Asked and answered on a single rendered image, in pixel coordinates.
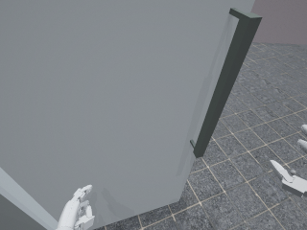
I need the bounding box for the left robot hand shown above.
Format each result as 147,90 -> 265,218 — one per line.
57,185 -> 95,230

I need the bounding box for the handle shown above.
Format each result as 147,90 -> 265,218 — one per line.
190,8 -> 263,158

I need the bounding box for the fridge door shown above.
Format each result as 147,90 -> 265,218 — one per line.
0,0 -> 255,230

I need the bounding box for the right robot hand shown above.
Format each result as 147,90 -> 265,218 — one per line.
270,125 -> 307,198

